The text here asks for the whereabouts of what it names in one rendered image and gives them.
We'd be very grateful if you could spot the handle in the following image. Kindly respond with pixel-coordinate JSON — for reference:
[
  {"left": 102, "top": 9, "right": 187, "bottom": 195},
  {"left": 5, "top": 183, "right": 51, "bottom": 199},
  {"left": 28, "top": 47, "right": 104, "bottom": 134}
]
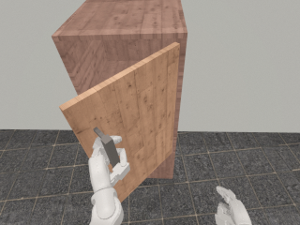
[{"left": 93, "top": 127, "right": 121, "bottom": 168}]

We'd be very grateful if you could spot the robot left forearm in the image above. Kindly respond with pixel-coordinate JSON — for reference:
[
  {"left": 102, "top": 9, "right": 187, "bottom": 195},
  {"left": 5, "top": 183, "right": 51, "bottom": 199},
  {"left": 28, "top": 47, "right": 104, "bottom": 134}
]
[{"left": 89, "top": 187, "right": 124, "bottom": 225}]

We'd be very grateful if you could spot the cupboard door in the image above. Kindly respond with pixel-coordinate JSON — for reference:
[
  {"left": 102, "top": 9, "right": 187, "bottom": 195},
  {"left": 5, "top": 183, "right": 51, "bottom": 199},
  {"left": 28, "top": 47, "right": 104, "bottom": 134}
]
[{"left": 58, "top": 42, "right": 180, "bottom": 203}]

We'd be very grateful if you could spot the left robot hand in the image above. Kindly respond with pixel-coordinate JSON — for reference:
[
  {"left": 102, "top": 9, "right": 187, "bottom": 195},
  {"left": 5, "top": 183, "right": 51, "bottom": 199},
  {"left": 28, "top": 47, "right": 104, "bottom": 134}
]
[{"left": 88, "top": 135, "right": 130, "bottom": 193}]

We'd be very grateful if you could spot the right robot hand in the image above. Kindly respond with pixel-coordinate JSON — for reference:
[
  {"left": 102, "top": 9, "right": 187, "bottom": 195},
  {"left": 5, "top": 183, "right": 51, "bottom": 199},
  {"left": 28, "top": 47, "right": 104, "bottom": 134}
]
[{"left": 215, "top": 186, "right": 252, "bottom": 225}]

